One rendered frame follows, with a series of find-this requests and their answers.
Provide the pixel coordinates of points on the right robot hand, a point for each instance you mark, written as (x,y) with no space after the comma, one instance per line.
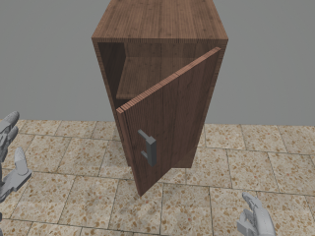
(259,221)

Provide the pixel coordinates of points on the left robot hand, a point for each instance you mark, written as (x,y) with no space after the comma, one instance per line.
(21,174)

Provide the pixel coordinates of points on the handle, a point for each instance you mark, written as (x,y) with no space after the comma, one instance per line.
(151,146)

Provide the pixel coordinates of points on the cupboard door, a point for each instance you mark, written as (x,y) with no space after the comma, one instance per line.
(171,112)

